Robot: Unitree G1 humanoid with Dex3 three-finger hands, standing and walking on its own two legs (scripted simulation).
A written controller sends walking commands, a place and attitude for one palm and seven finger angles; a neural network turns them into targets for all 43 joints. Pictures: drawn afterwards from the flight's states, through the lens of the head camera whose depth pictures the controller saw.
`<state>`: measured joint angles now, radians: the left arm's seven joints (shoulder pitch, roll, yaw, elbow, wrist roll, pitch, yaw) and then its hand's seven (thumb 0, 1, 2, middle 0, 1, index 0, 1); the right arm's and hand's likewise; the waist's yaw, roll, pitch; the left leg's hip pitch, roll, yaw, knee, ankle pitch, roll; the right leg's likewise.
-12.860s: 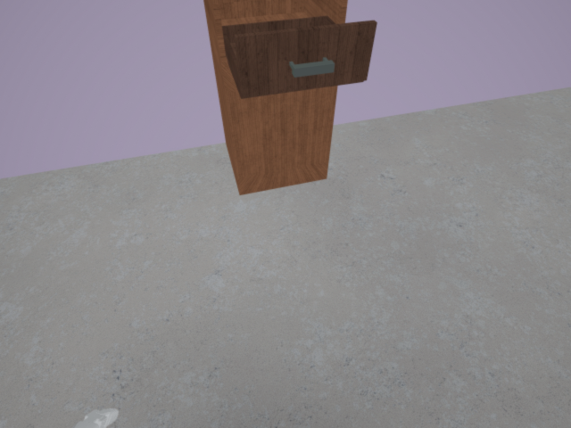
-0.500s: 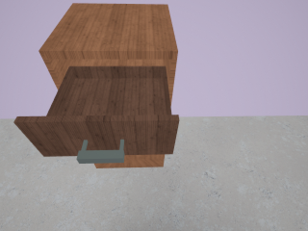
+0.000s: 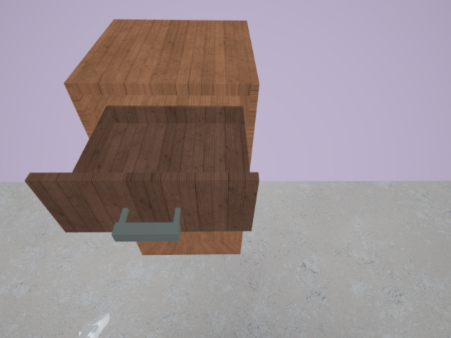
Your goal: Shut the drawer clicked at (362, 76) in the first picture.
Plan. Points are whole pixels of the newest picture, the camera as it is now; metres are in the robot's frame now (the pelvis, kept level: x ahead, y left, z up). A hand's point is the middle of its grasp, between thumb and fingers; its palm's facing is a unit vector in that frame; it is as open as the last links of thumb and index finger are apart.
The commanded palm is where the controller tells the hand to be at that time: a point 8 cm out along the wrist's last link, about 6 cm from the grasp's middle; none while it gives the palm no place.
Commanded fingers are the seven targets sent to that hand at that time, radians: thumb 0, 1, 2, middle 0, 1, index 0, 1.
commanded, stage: raise the hand and make a fist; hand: left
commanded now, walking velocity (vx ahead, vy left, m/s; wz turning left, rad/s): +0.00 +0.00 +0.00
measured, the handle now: (149, 222) +0.33 +0.17 +0.01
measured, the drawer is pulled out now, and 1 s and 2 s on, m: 0.28 0.24 0.24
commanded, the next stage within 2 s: bring the fist close to the handle in 1.78 s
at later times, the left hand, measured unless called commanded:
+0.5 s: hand (146, 319) +0.16 +0.14 +0.01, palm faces +0.05 -1.00 -0.06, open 4.9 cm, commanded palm +0.11 +0.20 +0.01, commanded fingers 0.00 0.90 0.90 -0.84 -0.99 -0.84 -0.99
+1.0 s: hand (139, 318) +0.15 +0.14 +0.05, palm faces +0.03 -1.00 -0.05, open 3.1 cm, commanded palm +0.10 +0.19 +0.07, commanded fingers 0.00 0.90 0.90 -1.34 -1.53 -1.34 -1.53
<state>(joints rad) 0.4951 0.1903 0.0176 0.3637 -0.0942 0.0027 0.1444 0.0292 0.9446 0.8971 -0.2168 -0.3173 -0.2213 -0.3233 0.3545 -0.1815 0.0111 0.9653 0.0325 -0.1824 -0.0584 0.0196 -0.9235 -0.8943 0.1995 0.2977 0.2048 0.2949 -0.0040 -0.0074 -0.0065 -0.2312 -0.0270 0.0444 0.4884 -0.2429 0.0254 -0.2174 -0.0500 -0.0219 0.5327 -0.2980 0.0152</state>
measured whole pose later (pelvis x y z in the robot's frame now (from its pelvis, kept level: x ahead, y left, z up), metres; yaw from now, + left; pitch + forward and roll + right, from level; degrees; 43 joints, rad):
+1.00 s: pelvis +0.00 -0.01 -0.05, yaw +1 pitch +8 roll -1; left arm 0.78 0.18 0.00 -0.46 -0.19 -0.31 -0.13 0.01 0.90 0.90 -1.15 -1.33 -1.15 -1.33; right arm 0.23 -0.21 -0.02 0.48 0.04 -0.21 -0.03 0.02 -0.90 -0.90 0.20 0.30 0.20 0.29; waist 0.01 0.03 -0.13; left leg -0.64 0.01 0.00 0.96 -0.46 0.01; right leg -0.58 -0.02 -0.06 0.94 -0.49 0.00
